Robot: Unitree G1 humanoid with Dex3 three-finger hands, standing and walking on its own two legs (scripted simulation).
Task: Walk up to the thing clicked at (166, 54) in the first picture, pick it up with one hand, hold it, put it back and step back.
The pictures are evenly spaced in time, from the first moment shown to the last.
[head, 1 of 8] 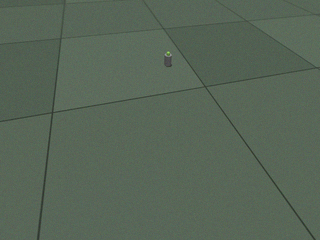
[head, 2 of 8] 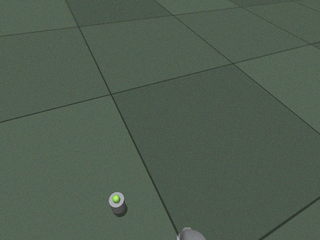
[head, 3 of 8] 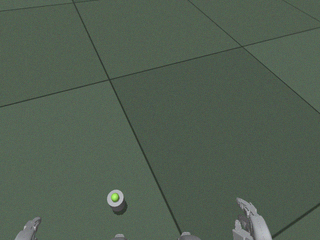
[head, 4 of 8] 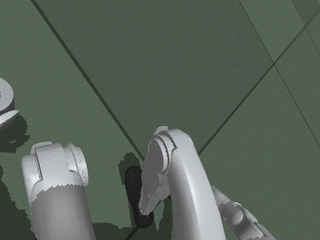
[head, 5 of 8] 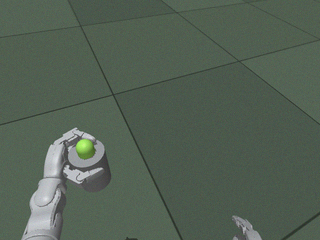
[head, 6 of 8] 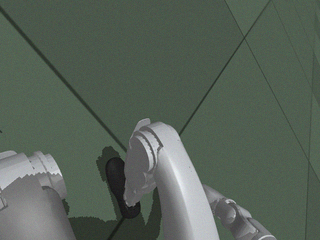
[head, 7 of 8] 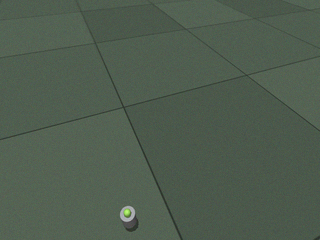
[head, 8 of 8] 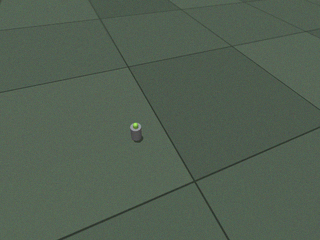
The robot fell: no
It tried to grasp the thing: yes
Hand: left
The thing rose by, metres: 0.68
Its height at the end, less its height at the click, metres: +0.00
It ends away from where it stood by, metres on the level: 0.01
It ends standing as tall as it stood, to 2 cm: yes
